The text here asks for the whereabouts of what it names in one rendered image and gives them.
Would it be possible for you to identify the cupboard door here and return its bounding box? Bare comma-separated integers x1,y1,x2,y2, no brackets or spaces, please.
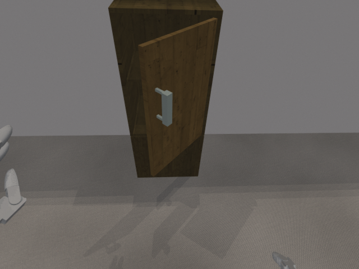
138,18,218,176

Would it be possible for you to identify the robot right hand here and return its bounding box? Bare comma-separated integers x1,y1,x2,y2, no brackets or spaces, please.
272,252,296,269

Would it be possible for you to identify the robot left hand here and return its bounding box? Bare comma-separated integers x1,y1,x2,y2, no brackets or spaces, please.
0,125,26,224

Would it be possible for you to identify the handle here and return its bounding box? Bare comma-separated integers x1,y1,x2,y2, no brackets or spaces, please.
155,88,173,126

